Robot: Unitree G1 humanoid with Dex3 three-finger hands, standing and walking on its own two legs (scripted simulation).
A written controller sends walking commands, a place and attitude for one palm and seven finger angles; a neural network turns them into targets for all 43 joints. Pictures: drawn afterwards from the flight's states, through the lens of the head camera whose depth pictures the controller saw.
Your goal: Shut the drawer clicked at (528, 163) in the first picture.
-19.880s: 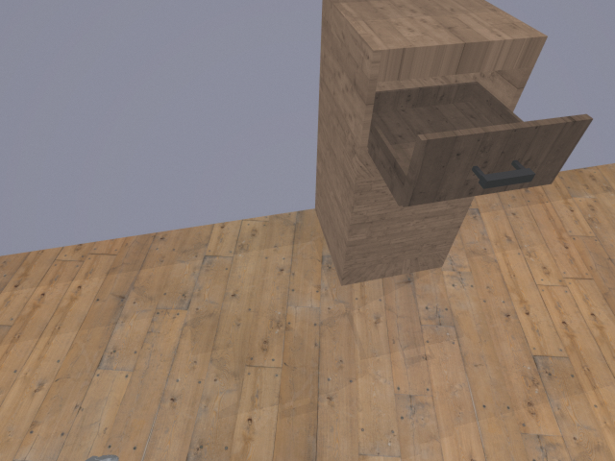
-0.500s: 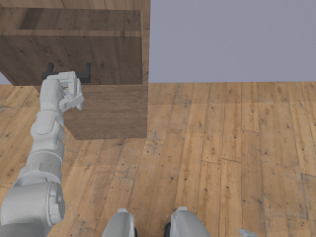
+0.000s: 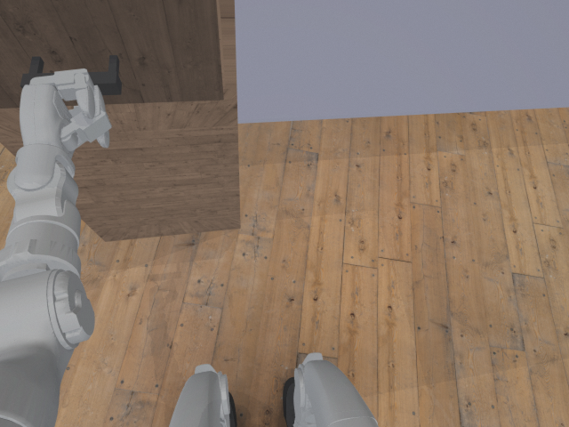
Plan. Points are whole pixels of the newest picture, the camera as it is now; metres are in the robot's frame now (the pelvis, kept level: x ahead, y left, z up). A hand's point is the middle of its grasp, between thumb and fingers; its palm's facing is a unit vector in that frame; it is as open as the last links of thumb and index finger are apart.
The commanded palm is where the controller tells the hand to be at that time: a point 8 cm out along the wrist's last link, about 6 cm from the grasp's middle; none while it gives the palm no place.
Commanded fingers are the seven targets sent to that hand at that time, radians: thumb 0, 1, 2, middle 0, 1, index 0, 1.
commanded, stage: push the drawer shut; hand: left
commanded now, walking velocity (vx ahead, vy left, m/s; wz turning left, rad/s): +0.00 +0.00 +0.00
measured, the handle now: (75, 73) +0.59 +0.24 +0.07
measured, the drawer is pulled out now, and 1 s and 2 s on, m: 0.03 0.00 0.00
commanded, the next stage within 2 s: pull the fist back off the drawer in 0.60 s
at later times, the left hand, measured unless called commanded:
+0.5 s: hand (95, 94) +0.55 +0.21 +0.07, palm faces +0.06 -1.00 -0.03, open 3.0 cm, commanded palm +0.56 +0.24 +0.07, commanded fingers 0.00 0.90 0.90 -1.40 -1.60 -1.40 -1.60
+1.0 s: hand (93, 93) +0.55 +0.21 +0.07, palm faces +0.06 -1.00 -0.04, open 3.1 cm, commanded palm +0.54 +0.22 +0.07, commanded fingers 0.00 0.90 0.90 -1.40 -1.60 -1.40 -1.60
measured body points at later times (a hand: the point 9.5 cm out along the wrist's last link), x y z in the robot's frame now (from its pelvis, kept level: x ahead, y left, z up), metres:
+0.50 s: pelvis +0.00 +0.01 +0.00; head +0.17 +0.04 +0.42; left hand +0.54 +0.26 +0.07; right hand -0.02 -0.25 -0.10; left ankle +0.02 +0.09 -0.65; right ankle +0.03 -0.11 -0.65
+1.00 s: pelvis -0.02 +0.01 -0.02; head +0.15 +0.05 +0.40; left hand +0.55 +0.26 +0.07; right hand -0.05 -0.25 -0.11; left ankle +0.02 +0.09 -0.65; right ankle +0.03 -0.11 -0.65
